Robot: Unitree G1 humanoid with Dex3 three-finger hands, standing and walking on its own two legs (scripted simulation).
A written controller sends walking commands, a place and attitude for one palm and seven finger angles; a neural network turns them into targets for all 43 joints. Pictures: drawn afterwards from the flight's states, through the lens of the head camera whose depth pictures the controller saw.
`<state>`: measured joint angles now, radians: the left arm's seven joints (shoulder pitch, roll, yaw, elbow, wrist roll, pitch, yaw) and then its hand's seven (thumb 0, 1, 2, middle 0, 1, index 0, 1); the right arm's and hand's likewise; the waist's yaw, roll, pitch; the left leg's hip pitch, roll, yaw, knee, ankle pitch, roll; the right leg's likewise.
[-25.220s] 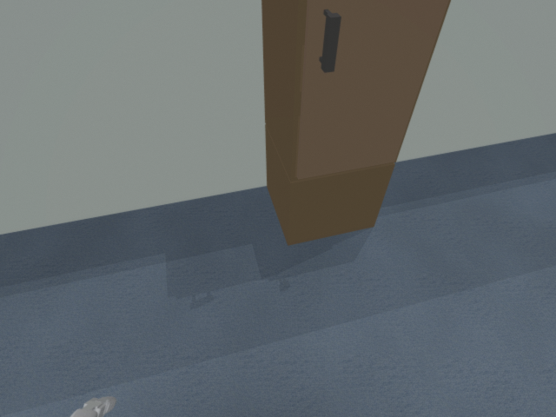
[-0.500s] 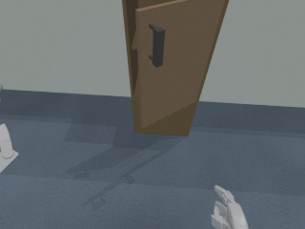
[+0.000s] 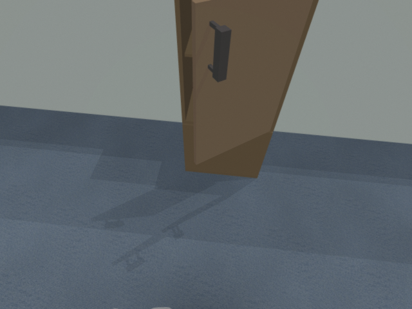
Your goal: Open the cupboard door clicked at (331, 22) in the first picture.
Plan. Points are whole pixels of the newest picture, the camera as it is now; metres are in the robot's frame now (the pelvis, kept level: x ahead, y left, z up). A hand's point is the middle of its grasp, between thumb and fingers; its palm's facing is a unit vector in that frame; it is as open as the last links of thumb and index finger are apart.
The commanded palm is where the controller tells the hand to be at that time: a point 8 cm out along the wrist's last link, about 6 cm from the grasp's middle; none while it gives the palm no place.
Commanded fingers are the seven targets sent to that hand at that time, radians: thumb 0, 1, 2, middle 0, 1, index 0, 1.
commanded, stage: let the arm hang, fingers relaxed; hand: left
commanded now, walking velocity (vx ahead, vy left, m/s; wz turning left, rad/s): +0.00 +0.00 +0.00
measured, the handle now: (216, 51) +0.67 +0.00 +0.15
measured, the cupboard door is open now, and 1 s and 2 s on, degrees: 37 37 37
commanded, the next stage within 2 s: look to check the result in 0.78 s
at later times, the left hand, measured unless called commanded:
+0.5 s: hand out of the picture +0.01 +0.19 -0.16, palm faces +0.03 -0.98 -0.20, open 7.4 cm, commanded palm none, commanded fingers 0.00 0.90 0.90 -0.20 -0.30 -0.20 -0.30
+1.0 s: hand out of the picture +0.02 +0.21 -0.16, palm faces +0.04 -0.98 -0.21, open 7.4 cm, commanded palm none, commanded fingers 0.00 0.90 0.90 -0.20 -0.30 -0.20 -0.30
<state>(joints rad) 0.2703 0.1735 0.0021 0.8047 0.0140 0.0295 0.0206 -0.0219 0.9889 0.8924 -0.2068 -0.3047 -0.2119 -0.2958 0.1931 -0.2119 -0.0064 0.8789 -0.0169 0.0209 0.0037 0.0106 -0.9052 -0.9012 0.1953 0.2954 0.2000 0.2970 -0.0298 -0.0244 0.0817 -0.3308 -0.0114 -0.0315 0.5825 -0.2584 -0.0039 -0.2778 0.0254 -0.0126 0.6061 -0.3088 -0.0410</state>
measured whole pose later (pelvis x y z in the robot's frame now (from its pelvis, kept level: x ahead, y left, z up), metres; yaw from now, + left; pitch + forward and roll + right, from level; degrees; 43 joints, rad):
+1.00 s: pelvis +0.03 +0.03 +0.01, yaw +0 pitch -1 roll +0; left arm 0.28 0.16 0.02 1.15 0.01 -0.01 0.03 0.01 0.91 0.89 -0.20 -0.30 -0.20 -0.29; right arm 0.24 -0.16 -0.01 1.14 -0.01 -0.01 -0.02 0.01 -0.91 -0.90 0.19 0.30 0.20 0.30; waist 0.00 0.01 0.04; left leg -0.20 -0.04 -0.02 0.41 -0.19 0.03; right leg -0.13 -0.01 0.00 0.41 -0.25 0.00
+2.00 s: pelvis +0.02 +0.00 -0.01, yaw -13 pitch -1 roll +2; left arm 0.22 0.21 0.07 0.98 0.03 0.04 -0.01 0.01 0.91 0.89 -0.20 -0.30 -0.20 -0.29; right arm 0.16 -0.22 -0.05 0.99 -0.02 0.04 -0.02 0.01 -0.90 -0.90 0.20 0.30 0.20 0.30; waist 0.04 0.02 0.12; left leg -0.28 0.08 0.16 0.66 -0.36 -0.02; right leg -0.28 0.01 0.00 0.64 -0.35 -0.03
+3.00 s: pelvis +0.06 +0.00 +0.01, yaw -49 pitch +1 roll +1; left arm 0.14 0.23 0.06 0.89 0.03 0.03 0.01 0.01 0.91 0.89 -0.20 -0.30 -0.20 -0.30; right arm 0.19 -0.25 -0.06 0.92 0.00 0.06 -0.01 0.01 -0.91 -0.90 0.19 0.30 0.20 0.30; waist -0.02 -0.01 0.14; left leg -0.46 0.08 0.05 1.08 -0.48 -0.07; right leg -0.28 0.01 0.03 0.55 -0.27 -0.02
